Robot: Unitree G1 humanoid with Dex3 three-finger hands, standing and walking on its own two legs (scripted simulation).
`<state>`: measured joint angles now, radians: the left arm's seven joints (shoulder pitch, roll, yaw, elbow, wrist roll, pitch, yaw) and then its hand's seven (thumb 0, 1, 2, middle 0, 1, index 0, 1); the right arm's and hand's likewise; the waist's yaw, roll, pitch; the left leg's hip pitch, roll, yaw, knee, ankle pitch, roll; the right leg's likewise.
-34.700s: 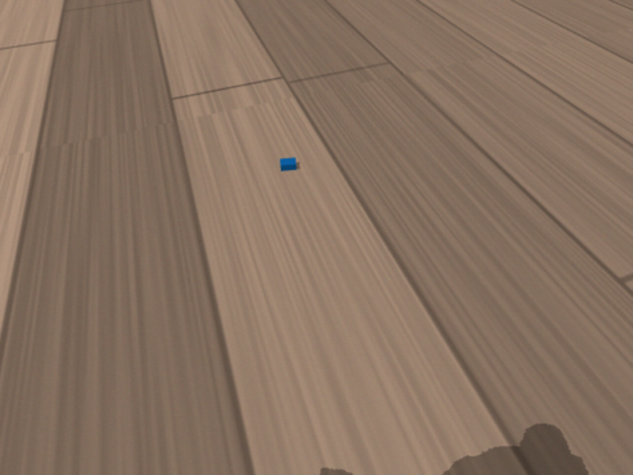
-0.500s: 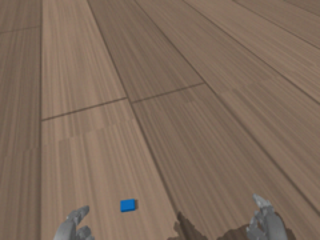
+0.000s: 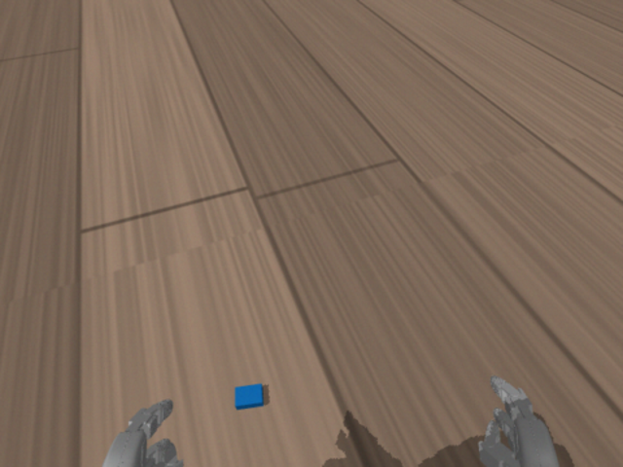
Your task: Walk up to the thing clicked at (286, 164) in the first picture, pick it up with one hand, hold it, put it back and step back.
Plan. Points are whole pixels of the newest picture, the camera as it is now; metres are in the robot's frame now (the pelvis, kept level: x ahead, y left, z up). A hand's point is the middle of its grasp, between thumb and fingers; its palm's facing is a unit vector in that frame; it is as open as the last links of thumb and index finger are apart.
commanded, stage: stand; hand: left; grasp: from above
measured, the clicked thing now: (249, 396) +0.46 +0.21 -0.70
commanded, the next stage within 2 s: none
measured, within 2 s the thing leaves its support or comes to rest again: neither
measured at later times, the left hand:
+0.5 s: hand out of the picture +0.07 +0.24 -0.11, palm faces +0.03 -0.95 -0.32, open 7.4 cm
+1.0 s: hand out of the picture +0.05 +0.24 -0.09, palm faces +0.03 -0.94 -0.34, open 7.4 cm
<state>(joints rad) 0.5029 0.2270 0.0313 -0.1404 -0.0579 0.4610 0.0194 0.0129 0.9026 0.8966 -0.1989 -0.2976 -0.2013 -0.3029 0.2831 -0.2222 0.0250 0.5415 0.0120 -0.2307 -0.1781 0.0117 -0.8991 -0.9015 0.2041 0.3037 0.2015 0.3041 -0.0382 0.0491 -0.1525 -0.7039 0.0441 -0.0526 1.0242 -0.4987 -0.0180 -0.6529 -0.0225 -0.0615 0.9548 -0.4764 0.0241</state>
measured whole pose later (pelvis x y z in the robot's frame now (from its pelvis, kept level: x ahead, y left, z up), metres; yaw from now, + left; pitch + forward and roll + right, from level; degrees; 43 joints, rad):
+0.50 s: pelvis +0.01 +0.01 +0.05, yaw +0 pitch -1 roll +0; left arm 0.23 0.28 0.05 0.91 0.04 0.03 0.03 0.01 0.90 0.90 -0.20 -0.30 -0.20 -0.30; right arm 0.19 -0.29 -0.05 0.96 -0.05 -0.02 -0.01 0.01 -0.90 -0.90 0.20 0.30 0.20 0.30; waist 0.02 0.00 0.06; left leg -0.29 0.01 0.00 0.65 -0.34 0.00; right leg -0.27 -0.06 -0.03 0.62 -0.34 0.04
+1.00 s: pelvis +0.00 +0.00 +0.07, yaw +0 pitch -4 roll +0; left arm 0.15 0.29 0.04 1.14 0.03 0.00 0.02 0.01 0.90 0.90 -0.20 -0.30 -0.20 -0.30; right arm 0.14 -0.30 -0.04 1.12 -0.03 0.00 -0.01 0.00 -0.90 -0.90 0.20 0.30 0.20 0.30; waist 0.01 0.02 0.06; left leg -0.11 0.01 0.00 0.37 -0.20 -0.01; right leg -0.10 -0.05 -0.04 0.37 -0.20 0.04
